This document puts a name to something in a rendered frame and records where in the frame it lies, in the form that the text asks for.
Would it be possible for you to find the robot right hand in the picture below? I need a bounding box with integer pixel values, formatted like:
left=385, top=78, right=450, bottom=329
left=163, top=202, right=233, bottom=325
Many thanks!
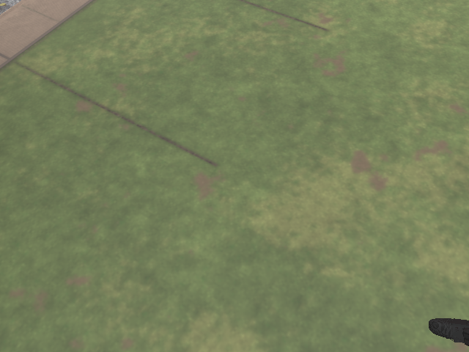
left=429, top=318, right=469, bottom=346

